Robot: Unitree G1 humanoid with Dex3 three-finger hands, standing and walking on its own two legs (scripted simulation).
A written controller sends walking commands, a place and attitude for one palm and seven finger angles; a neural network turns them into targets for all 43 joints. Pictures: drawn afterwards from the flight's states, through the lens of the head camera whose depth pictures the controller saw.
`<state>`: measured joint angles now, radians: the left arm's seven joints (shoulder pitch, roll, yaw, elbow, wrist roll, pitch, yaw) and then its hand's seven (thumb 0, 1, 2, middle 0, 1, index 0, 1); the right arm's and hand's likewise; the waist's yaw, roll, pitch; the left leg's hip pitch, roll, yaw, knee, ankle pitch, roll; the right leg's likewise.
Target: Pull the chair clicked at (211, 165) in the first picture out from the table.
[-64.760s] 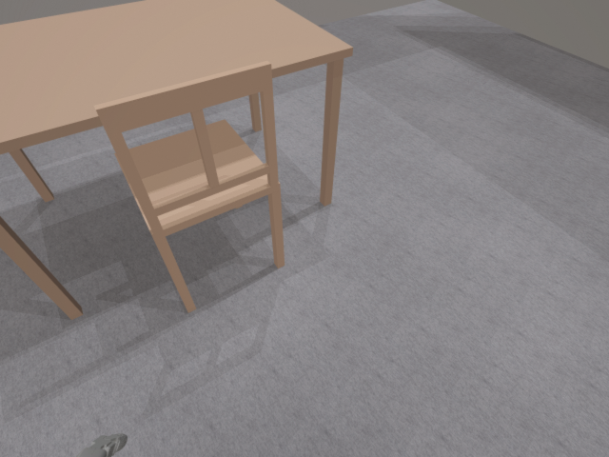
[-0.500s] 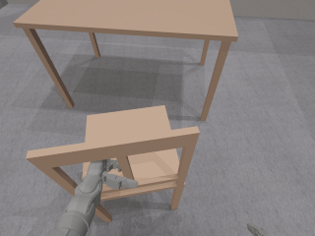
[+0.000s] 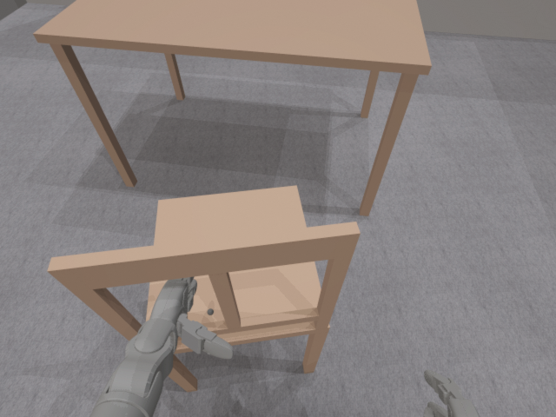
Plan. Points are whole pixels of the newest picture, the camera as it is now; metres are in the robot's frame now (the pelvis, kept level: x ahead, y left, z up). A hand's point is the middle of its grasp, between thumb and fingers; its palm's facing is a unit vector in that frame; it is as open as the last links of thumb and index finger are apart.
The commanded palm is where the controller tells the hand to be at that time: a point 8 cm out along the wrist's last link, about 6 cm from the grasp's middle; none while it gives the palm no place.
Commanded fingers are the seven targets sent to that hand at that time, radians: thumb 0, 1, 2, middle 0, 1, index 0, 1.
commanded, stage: draw the fingers out of the gap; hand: left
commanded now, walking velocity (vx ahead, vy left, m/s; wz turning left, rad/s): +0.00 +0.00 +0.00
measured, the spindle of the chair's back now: (227, 300) +0.33 +0.09 -0.09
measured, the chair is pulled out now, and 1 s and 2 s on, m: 0.55 0.55 0.55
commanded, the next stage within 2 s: draw the hand back to the body in 0.70 s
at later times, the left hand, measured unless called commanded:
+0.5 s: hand (197, 363) +0.21 +0.12 -0.04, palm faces -0.11 -0.99 -0.10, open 17.5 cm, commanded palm +0.19 +0.17 -0.02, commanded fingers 0.00 -0.55 0.20 0.00 0.00 0.00 0.00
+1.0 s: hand (174, 384) +0.18 +0.13 +0.02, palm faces +0.08 -1.00 +0.01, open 17.5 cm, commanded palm +0.14 +0.18 +0.02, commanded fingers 0.00 -0.55 0.20 0.00 0.00 0.00 0.00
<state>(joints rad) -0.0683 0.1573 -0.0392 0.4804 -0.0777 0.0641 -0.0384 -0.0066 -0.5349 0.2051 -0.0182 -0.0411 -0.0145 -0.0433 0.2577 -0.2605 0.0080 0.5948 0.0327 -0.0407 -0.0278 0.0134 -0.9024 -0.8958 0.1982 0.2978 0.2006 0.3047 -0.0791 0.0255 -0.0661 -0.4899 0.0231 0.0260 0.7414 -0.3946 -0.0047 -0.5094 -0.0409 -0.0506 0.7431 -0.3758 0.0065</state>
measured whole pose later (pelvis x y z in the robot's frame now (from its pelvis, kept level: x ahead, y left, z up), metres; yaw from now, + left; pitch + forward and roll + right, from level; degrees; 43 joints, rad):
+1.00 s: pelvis -0.01 -0.01 -0.03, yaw +2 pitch +11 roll -1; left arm 0.61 0.15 -0.07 -0.27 -0.16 -0.21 0.00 -0.01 -0.54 0.20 -0.01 0.00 0.00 0.00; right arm 0.24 -0.21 -0.01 0.51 0.04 -0.14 -0.05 0.02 -0.90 -0.90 0.20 0.30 0.20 0.30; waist -0.03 0.02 -0.13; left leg -0.71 0.03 -0.03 1.01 -0.50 -0.02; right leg -0.69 -0.04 -0.10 0.98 -0.48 -0.01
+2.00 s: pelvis +0.02 +0.00 +0.03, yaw +1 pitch -3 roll -1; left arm 0.52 0.36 0.32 -0.44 -0.08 -0.02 0.15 0.01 0.55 0.73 -0.17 -0.23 -0.16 -0.23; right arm 0.17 -0.21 0.03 0.63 0.03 -0.10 -0.08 0.02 -0.90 -0.90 0.20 0.30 0.20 0.30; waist 0.05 0.07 0.00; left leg -0.11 0.03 0.01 0.47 -0.32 -0.02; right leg -0.11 -0.02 -0.08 0.45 -0.29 0.00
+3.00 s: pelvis -0.03 +0.01 +0.02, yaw -1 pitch +1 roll +0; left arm 0.60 0.43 0.42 -0.53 -0.08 -0.10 0.15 0.02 0.89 0.90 -0.22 -0.30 -0.21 -0.30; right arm 0.15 -0.20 -0.02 0.60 0.03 -0.02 -0.09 0.02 -0.90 -0.90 0.20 0.30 0.20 0.30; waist 0.00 0.01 0.04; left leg -0.28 0.03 0.04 0.52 -0.26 0.00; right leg -0.29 -0.03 -0.04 0.50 -0.22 0.01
